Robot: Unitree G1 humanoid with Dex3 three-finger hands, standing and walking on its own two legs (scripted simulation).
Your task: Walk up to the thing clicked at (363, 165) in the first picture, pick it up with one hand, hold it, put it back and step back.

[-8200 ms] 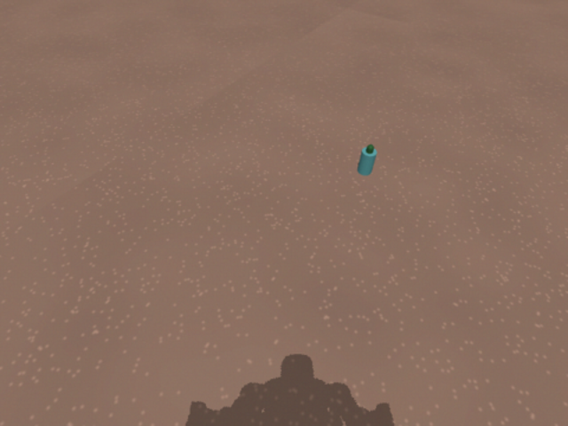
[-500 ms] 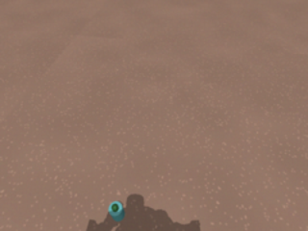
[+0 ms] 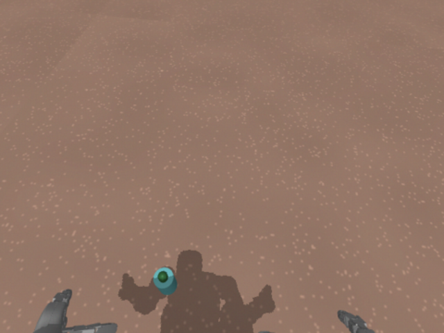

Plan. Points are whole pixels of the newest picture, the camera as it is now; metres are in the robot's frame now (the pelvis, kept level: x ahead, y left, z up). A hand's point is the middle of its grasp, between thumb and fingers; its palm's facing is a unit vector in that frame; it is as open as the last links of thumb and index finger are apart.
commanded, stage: go down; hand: left
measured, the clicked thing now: (165, 280) +0.36 +0.20 -0.67
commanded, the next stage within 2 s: none
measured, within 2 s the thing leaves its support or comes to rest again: neither
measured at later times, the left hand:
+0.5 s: hand out of the picture +0.14 +0.28 -0.17, palm faces +0.06 -0.95 -0.32, open 17.4 cm
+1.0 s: hand (83, 308) +0.21 +0.32 -0.26, palm faces +0.09 -0.97 -0.22, open 17.3 cm
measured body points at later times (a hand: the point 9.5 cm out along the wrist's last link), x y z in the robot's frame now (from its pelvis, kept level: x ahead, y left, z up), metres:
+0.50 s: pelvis +0.00 +0.01 -0.06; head +0.08 +0.03 +0.38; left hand +0.14 +0.33 -0.15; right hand +0.17 -0.24 -0.14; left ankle +0.00 +0.13 -0.72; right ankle +0.00 -0.13 -0.72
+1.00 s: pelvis -0.04 +0.01 -0.17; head +0.11 +0.04 +0.25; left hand +0.20 +0.37 -0.24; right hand +0.14 -0.26 -0.26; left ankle +0.00 +0.13 -0.72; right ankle +0.00 -0.13 -0.72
